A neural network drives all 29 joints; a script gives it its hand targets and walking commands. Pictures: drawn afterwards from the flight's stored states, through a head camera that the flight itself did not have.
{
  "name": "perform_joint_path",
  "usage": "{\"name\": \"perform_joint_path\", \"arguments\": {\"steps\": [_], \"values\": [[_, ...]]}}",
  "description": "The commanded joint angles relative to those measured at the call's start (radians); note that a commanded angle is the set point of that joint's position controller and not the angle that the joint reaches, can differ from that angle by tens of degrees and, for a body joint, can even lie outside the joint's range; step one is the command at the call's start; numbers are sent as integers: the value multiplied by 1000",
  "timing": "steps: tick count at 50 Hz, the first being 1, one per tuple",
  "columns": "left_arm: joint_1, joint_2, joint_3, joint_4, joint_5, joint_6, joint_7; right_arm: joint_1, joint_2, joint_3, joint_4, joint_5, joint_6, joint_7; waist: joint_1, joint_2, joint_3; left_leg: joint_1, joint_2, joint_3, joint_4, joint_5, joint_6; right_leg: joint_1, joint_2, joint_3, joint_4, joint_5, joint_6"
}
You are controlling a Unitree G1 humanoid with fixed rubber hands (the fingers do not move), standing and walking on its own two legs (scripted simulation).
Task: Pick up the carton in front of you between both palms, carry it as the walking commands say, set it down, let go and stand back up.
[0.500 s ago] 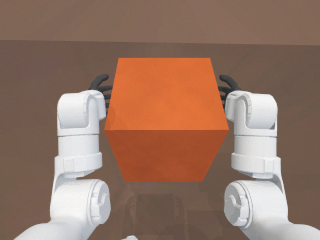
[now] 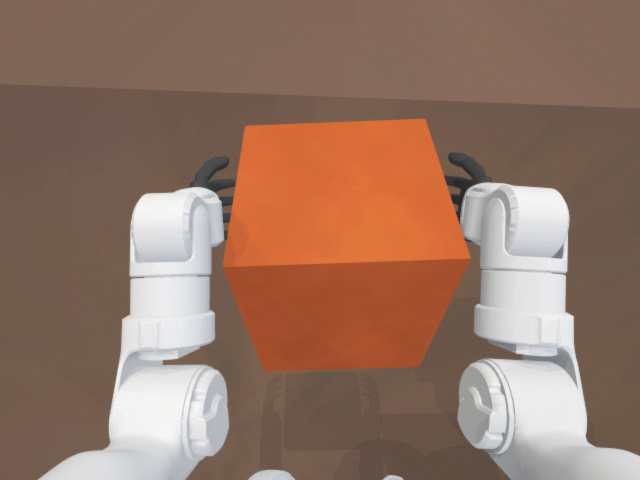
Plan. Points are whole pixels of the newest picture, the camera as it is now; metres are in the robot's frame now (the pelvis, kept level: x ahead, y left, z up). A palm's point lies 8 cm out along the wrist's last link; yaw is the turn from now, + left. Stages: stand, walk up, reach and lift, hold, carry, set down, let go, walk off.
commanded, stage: carry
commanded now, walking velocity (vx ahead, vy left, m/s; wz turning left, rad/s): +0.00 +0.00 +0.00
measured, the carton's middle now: (338, 254) +0.37 +0.01 +0.07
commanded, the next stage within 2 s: none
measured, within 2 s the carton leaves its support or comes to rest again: neither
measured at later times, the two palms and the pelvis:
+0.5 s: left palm (234, 101) +0.53 +0.15 +0.18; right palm (473, 117) +0.51 -0.14 +0.18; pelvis +0.15 +0.02 +0.01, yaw -1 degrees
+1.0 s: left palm (239, 142) +0.49 +0.15 +0.14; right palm (474, 155) +0.48 -0.15 +0.14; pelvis +0.15 +0.01 +0.01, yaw -2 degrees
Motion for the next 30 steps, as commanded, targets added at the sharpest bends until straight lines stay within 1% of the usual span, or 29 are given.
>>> {"name": "perform_joint_path", "arguments": {"steps": [1,3,4,6,7,8,9,10,11,12,13,14,15,16,17,19,20,21,23,26,27,28,30], "values": [[-869,-1140,-625,-234,-530,-17,-245,-736,1090,582,-142,382,-33,194,-1,-102,-583,-231,36,-29,-87,36,11,676,-270,350,-121,690,-145],[-861,-1130,-632,-281,-535,-15,-239,-703,1065,583,-178,358,-35,175,-1,-113,-595,-158,25,8,-262,10,-1,629,-260,287,-127,713,-154],[-847,-1116,-635,-293,-531,-12,-235,-686,1048,583,-191,347,-35,167,1,-118,-604,-103,21,20,-360,32,-4,601,-255,252,-125,722,-154],[-820,-1079,-645,-309,-520,-8,-231,-669,1010,593,-217,334,-34,159,-4,-164,-611,39,-3,58,-526,118,-4,530,-236,173,-107,714,-129],[-801,-1061,-647,-302,-512,-4,-230,-661,994,600,-220,329,-31,159,-10,-171,-611,103,-14,73,-601,184,-3,502,-226,149,-86,685,-113],[-785,-1043,-650,-287,-506,0,-230,-649,985,608,-214,326,-28,161,-25,-153,-612,191,-19,89,-707,296,2,464,-209,118,-45,623,-89],[-768,-1028,-653,-263,-497,3,-232,-644,976,613,-203,328,-23,167,-42,-122,-615,300,-1,88,-798,400,13,405,-186,93,6,542,-58],[-752,-1010,-653,-229,-484,6,-234,-649,972,619,-186,338,-16,176,-51,-76,-629,448,94,-8,-803,532,40,291,-176,98,44,397,-19],[-754,-997,-651,-204,-476,13,-234,-653,955,622,-162,339,-12,185,-58,65,-697,637,300,-212,-702,1020,133,150,-120,91,111,88,39],[-757,-994,-643,-182,-464,20,-236,-654,951,624,-132,341,-14,192,-74,144,-707,677,325,-261,-671,1153,211,103,-64,106,72,-126,54],[-767,-1008,-641,-165,-463,24,-240,-652,968,623,-121,356,-14,200,-72,165,-670,661,314,-249,-682,1162,206,98,-56,110,51,-157,54],[-763,-1021,-630,-136,-458,25,-242,-659,989,620,-109,366,-13,208,-66,133,-657,639,289,-205,-672,1166,178,139,-59,110,6,-103,54],[-757,-1038,-620,-115,-456,25,-244,-680,1011,624,-109,377,-15,214,-57,110,-647,599,252,-154,-651,1155,147,202,-63,104,-58,-39,57],[-760,-1055,-612,-104,-454,22,-244,-708,1029,630,-114,392,-16,218,-52,93,-637,553,217,-112,-632,1098,119,268,-69,101,-87,48,61],[-759,-1063,-603,-93,-453,21,-243,-729,1043,634,-117,407,-18,221,-53,72,-634,510,193,-92,-623,1022,100,327,-75,104,-80,147,60],[-750,-1065,-580,-69,-449,20,-239,-744,1055,627,-116,420,-20,218,-59,3,-640,431,161,-66,-603,876,86,420,-105,120,-23,380,51],[-739,-1061,-567,-55,-443,20,-238,-747,1057,622,-113,422,-19,215,-60,-25,-637,408,149,-55,-596,818,83,435,-118,127,-6,457,44],[-725,-1057,-554,-37,-435,20,-237,-746,1060,617,-102,422,-18,214,-61,-39,-628,396,141,-48,-592,778,81,436,-126,131,2,497,39],[-698,-1053,-529,1,-416,18,-238,-733,1073,608,-67,423,-18,217,-63,-39,-604,391,139,-49,-590,764,80,420,-128,129,6,494,38],[-659,-1069,-503,62,-390,6,-246,-701,1110,593,2,426,-31,234,-64,-19,-567,397,150,-59,-592,812,81,395,-115,119,-6,419,43],[-645,-1080,-496,82,-383,-2,-250,-688,1126,586,26,425,-39,240,-63,-16,-555,391,150,-57,-593,809,78,396,-114,118,-14,412,44],[-631,-1093,-491,102,-378,-11,-254,-671,1142,580,50,423,-49,246,-62,-16,-542,380,147,-53,-593,791,75,401,-115,119,-23,423,43],[-613,-1119,-488,121,-373,-36,-264,-648,1173,572,77,419,-74,257,-61,-28,-518,349,135,-40,-593,714,64,421,-124,124,-35,487,40]]}}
